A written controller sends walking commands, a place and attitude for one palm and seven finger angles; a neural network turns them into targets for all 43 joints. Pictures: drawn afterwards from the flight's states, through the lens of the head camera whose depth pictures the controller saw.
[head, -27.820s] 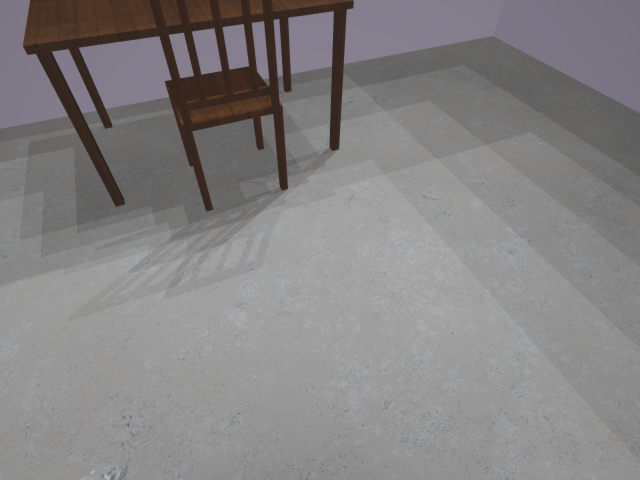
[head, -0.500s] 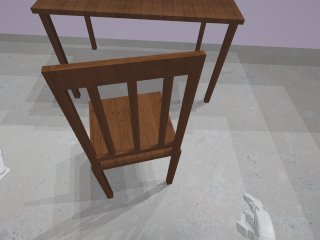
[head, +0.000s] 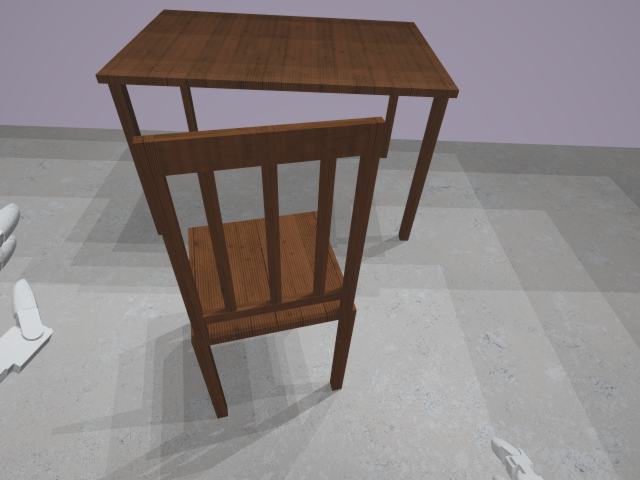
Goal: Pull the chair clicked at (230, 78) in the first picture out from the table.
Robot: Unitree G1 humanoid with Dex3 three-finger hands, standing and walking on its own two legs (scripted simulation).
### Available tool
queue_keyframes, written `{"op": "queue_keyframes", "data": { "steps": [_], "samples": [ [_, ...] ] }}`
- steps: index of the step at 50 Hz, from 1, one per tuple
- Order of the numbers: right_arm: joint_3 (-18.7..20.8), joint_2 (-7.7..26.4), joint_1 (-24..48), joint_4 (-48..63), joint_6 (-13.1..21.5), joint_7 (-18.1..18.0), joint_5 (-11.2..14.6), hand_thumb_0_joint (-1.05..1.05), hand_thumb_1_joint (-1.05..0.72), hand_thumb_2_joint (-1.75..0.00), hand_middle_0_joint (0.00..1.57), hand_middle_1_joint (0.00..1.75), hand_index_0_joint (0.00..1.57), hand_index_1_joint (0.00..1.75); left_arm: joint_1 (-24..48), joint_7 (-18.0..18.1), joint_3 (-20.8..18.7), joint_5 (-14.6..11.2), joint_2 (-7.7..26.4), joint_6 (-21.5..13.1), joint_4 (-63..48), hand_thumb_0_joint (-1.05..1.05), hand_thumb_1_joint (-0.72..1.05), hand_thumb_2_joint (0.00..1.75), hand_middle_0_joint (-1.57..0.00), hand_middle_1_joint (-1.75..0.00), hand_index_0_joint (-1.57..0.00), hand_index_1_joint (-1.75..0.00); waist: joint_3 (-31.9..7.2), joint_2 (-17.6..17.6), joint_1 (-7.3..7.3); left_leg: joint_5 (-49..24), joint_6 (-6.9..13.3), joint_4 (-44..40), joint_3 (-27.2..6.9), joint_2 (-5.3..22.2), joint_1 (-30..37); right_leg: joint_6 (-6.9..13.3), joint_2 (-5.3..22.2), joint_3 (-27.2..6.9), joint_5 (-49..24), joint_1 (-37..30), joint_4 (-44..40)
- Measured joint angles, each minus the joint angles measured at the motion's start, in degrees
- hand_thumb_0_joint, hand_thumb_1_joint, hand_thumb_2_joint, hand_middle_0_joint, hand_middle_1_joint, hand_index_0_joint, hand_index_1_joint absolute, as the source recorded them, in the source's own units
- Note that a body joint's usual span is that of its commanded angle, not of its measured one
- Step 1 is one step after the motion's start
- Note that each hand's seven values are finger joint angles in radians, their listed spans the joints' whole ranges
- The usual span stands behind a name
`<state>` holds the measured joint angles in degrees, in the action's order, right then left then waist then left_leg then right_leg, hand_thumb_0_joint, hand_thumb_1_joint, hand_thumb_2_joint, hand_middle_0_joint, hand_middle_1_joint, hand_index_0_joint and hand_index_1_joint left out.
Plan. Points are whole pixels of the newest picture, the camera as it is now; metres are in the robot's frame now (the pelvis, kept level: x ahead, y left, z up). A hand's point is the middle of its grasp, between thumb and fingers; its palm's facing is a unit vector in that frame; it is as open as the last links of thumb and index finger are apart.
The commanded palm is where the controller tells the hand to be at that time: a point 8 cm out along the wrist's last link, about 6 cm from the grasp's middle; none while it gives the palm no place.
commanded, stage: stop stepping back and stand still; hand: left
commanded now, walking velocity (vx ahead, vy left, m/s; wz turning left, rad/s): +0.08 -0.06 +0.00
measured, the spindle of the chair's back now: (273, 243) +0.56 +0.09 -0.05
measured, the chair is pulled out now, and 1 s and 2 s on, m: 0.57 0.57 0.57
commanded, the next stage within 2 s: let the arm hang, fingers relaxed in 0.48 s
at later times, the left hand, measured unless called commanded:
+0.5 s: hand (13, 362) +0.18 +0.27 +0.17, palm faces +0.39 -0.78 -0.48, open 7.4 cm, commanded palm +0.12 +0.31 +0.18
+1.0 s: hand out of the picture -0.01 +0.20 -0.17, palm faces +0.04 -0.98 -0.19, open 6.9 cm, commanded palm none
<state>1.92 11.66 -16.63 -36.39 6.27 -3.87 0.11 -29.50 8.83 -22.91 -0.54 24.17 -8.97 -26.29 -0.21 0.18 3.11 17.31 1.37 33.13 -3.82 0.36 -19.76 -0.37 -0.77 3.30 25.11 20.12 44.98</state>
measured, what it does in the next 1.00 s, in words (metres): steps on the spot: right foot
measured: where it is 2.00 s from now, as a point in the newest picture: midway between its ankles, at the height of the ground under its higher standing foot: outside the picture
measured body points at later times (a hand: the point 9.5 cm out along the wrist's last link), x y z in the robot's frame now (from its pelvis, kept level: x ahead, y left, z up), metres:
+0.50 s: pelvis -0.02 +0.01 +0.01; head -0.02 +0.02 +0.46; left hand +0.15 +0.31 +0.20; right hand +0.15 -0.23 -0.06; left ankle +0.04 +0.13 -0.73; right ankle -0.02 -0.10 -0.73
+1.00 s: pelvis -0.01 +0.01 +0.00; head +0.02 +0.03 +0.45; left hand -0.01 +0.25 -0.16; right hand +0.00 -0.22 -0.14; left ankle +0.04 +0.13 -0.73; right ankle -0.02 -0.10 -0.73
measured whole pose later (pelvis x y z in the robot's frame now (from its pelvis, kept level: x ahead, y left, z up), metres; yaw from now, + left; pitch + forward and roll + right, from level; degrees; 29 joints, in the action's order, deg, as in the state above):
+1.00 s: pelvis -0.01 +0.01 +0.00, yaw +2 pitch -1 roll -1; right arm -0.1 9.3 -18.1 -57.8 -0.8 -1.0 -1.0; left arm -18.7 1.5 -0.4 0.7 11.7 2.0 55.6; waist 4.7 -1.6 -0.1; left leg 10.8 0.3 28.4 -3.7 -0.8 -16.6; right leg 0.7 0.1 4.8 15.7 9.2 26.0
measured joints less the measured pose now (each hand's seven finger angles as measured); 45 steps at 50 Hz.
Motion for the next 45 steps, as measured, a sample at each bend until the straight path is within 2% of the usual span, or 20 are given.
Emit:
{"op": "queue_keyframes", "data": {
  "steps": [1, 3, 5, 7, 8, 10, 12, 14, 17, 23, 26, 29, 30, 31, 34, 36, 38, 41, 42, 45],
  "samples": [
    [0.2, -0.6, -0.8, 0.2, 0.5, 0.3, 0.1, 0.01, -0.91, -0.9, 0.2, 0.3, 0.2, 0.3, -0.2, -0.4, -0.4, 0.0, 1.1, -0.5, -0.3, 0.01, 0.89, 0.9, -0.21, -0.3, -0.21, -0.3, -0.2, 0.2, 0.49, -1.5, 0.1, -1.0, -0.3, 0.2, -0.3, 0.0, -0.4, 0.6, 0.5, -1.2, 0.6],
    [-0.3, -1.4, -1.9, 0.2, 1.3, 0.8, 0.4, 0.01, -0.91, -0.9, 0.2, 0.3, 0.2, 0.3, -1.9, -0.5, -1.5, -0.4, 2.8, -2.1, -1.3, 0.01, 0.89, 0.9, -0.21, -0.3, -0.21, -0.3, -0.8, 0.1, 0.68, -3.9, -0.4, -2.7, -0.1, 0.4, -1.2, 0.5, -0.7, 1.7, -0.3, -6.2, -6.9],
    [-1.1, -1.6, -1.6, -0.3, 1.6, 1.2, 0.2, 0.01, -0.91, -0.9, 0.2, 0.3, 0.2, 0.3, -4.2, -0.5, -3.2, -1.0, 3.6, -3.5, -2.2, 0.01, 0.89, 0.9, -0.21, -0.3, -0.21, -0.3, -0.9, -0.1, -0.3, -6.0, -1.2, -2.6, 0.9, 0.2, -2.7, 1.5, -0.7, 1.8, -5.5, -10.7, -16.9],
    [-1.1, -1.1, -0.2, -2.1, 1.2, 1.4, 0.1, 0.01, -0.91, -0.9, 0.2, 0.3, 0.2, 0.3, -4.8, -0.8, -2.7, -1.3, 2.2, -4.2, -1.0, 0.01, 0.89, 0.9, -0.21, -0.3, -0.21, -0.3, 0.5, 2.3, -1.18, -3.1, -1.1, -0.2, 0.0, 1.0, -3.3, 2.6, -1.9, 2.4, -9.8, -11.4, -18.4],
    [-1.0, -0.9, 0.1, -2.9, 0.9, 1.6, 0.3, 0.01, -0.91, -0.9, 0.2, 0.3, 0.2, 0.3, -5.2, -0.9, -2.2, -1.5, 1.5, -4.1, -0.4, 0.01, 0.89, 0.9, -0.21, -0.3, -0.21, -0.3, 0.5, 2.6, -2.13, -1.1, -1.1, 2.6, -0.1, 0.7, -3.6, 2.9, -1.9, 1.9, -10.0, -11.3, -18.2],
    [-1.1, -0.6, 0.4, -4.3, 0.3, 1.9, 0.5, 0.01, -0.91, -0.9, 0.2, 0.3, 0.2, 0.3, -5.4, -0.7, -1.0, -1.7, -0.6, -3.3, 1.0, 0.01, 0.89, 0.9, -0.21, -0.3, -0.21, -0.3, 0.0, 1.9, -3.85, -0.1, -0.8, 7.4, 0.6, -0.4, -3.0, 2.8, -1.3, 0.2, -9.7, -11.2, -17.9],
    [-1.5, -0.2, 0.4, -4.8, 0.4, 1.6, 0.3, 0.01, -0.91, -0.9, 0.2, 0.3, 0.2, 0.3, -4.1, -0.2, 0.3, -1.5, -2.7, -2.4, 2.4, 0.01, 0.89, 0.9, -0.21, -0.3, -0.21, -0.3, -0.5, 1.3, -4.33, -0.5, -0.1, 4.3, 1.7, -0.6, 0.4, 2.3, -0.5, -0.6, -9.5, -11.4, -17.8],
    [-1.4, 0.7, 0.6, -4.3, 1.4, 1.1, 0.3, 0.01, -0.91, -0.9, 0.21, 0.3, 0.2, 0.3, -1.5, 0.2, 1.7, -1.3, -4.2, -2.0, 3.2, 0.01, 0.89, 0.9, -0.21, -0.3, -0.21, -0.3, -0.3, 2.1, -3.93, -3.6, 0.5, -3.0, 1.0, 0.5, 4.4, 1.8, -0.9, 0.3, -9.0, -11.1, -16.9],
    [-1.1, 0.3, 3.2, -4.1, 1.7, 0.6, 0.6, 0.01, -0.91, -0.9, 0.2, 0.3, 0.2, 0.3, 1.5, 0.3, 2.3, -1.4, -4.4, -1.7, 3.3, 0.01, 0.89, 0.9, -0.21, -0.3, -0.21, -0.3, 1.7, 0.3, -3.77, -7.5, -1.4, -5.2, 1.8, -0.1, 5.9, 1.3, 0.1, -0.3, -9.6, -11.9, -17.3],
    [-1.3, -0.9, 4.9, 0.8, 2.7, 0.4, 0.8, 0.01, -0.91, -0.9, 0.2, 0.3, 0.2, 0.3, -2.1, 0.3, 0.2, -0.9, -0.5, -2.6, -0.3, 0.01, 0.89, 0.9, -0.21, -0.3, -0.21, -0.3, 1.4, -0.4, -1.47, -8.8, -1.3, -8.3, 2.1, 0.2, 5.4, 1.0, -0.2, -0.7, -12.4, -11.8, -21.8],
    [-1.4, -0.9, 4.9, 1.5, 2.8, 0.5, 0.8, 0.01, -0.91, -0.9, 0.2, 0.3, 0.2, 0.3, -3.9, 0.3, -0.8, -1.1, 0.8, -3.3, -1.0, 0.01, 0.89, 0.9, -0.21, -0.3, -0.21, -0.3, 1.2, 0.0, -1.49, -9.1, -1.4, -8.8, 2.1, 0.4, 4.9, 1.1, -0.4, -0.7, -13.0, -11.7, -23.2],
    [-1.4, -0.5, 4.6, 1.0, 2.4, 0.4, 0.8, 0.01, -0.91, -0.9, 0.2, 0.3, 0.2, 0.3, -4.6, 0.4, -0.9, -1.4, 0.6, -3.1, -0.4, 0.01, 0.89, 0.9, -0.21, -0.3, -0.21, -0.3, 1.3, 0.5, -2.14, -8.8, -1.4, -8.8, 2.1, 0.5, 4.6, 1.0, -0.6, -0.7, -13.2, -11.9, -24.1],
    [-1.0, -0.1, 4.6, -0.5, 3.7, 1.4, 0.9, 0.01, -0.91, -0.9, 0.2, 0.3, 0.2, 0.3, -3.2, -0.2, 0.4, -0.6, 0.6, -4.1, 2.7, 0.01, 0.89, 0.9, -0.21, -0.3, -0.21, -0.3, 0.9, 0.9, -2.52, -8.6, -1.4, -8.0, 2.0, 0.4, 3.7, 1.0, -0.5, -0.6, -12.9, -11.0, -23.3],
    [-0.6, 0.7, 4.9, -2.3, 3.9, 2.5, 0.7, 0.01, -0.91, -0.9, 0.2, 0.3, 0.2, 0.3, -0.4, -1.8, 2.7, 0.5, 0.2, -3.5, 7.9, 0.01, 0.9, 0.9, -0.21, -0.3, -0.2, -0.3, 0.4, 1.5, -3.02, -8.2, -1.3, -6.9, 1.8, 0.0, 2.5, 0.9, -0.2, -0.3, -12.2, -9.7, -21.7],
    [-0.5, 2.6, 6.3, -7.3, -0.6, 4.0, -0.4, 0.01, -0.91, -0.9, 0.2, 0.3, 0.2, 0.3, 8.7, -5.4, 10.2, 1.9, -4.1, 3.9, 28.9, 0.0, 0.9, 0.9, -0.2, -0.3, -0.2, -0.3, -0.8, 3.2, -3.68, -6.7, -0.8, -3.5, 1.4, -1.0, -0.1, 0.6, 0.9, 0.2, -9.4, -6.8, -16.9],
    [-0.9, 2.4, 6.6, -9.5, -3.4, 4.3, -1.0, 0.01, -0.91, -0.9, 0.2, 0.3, 0.2, 0.3, 12.6, -6.4, 14.1, 2.3, -7.4, 8.4, 43.3, 0.0, 0.91, 0.9, -0.19, -0.3, -0.19, -0.3, -0.5, 3.0, -3.21, -5.7, -0.6, -1.8, 1.4, -1.6, -0.5, 0.6, 1.5, 0.2, -7.9, -6.1, -14.4],
    [-1.5, 1.4, 6.2, -11.0, -5.1, 4.3, -1.3, 0.01, -0.91, -0.9, 0.2, 0.3, 0.2, 0.3, 14.1, -7.1, 17.7, 2.4, -10.2, 11.4, 55.1, 0.0, 0.91, 0.9, -0.19, -0.3, -0.19, -0.3, 0.4, 1.7, -2.27, -5.0, -0.5, -1.0, 1.5, -2.0, 0.0, 0.6, 2.0, 0.2, -6.7, -6.3, -12.7],
    [-2.4, -0.4, 4.5, -13.6, -6.0, 4.2, -1.4, 0.01, -0.91, -0.9, 0.2, 0.3, 0.2, 0.3, 13.8, -8.0, 22.6, 2.1, -14.2, 13.1, 67.9, 0.01, 0.92, 0.9, -0.19, -0.3, -0.19, -0.3, 2.3, -0.9, -1.41, -4.6, -0.6, -1.1, 1.5, -2.1, 1.3, 0.4, 2.0, 0.2, -6.3, -7.6, -12.7],
    [-2.7, -1.0, 3.8, -14.6, -6.1, 4.1, -1.4, 0.01, -0.91, -0.9, 0.2, 0.3, 0.2, 0.3, 13.5, -7.6, 22.8, 1.5, -15.4, 12.9, 70.8, 0.0, 0.93, 0.9, -0.19, -0.3, -0.19, -0.3, 2.8, -1.6, -1.41, -4.7, -0.6, -1.4, 1.3, -1.9, 1.6, 0.4, 1.8, 0.3, -6.5, -8.1, -13.3],
    [-2.7, -2.5, 1.3, -17.8, -6.5, 3.4, -1.3, 0.01, -0.91, -0.9, 0.2, 0.3, 0.2, 0.3, 13.2, -6.6, 21.4, 1.2, -14.2, 11.5, 75.5, -0.03, 1.03, 0.9, -0.21, -0.3, -0.2, -0.3, 4.1, -2.9, -2.54, -5.4, -1.0, -2.6, 0.4, -1.4, 2.2, 0.9, 1.2, 1.2, -7.7, -9.4, -15.9]
  ]
}}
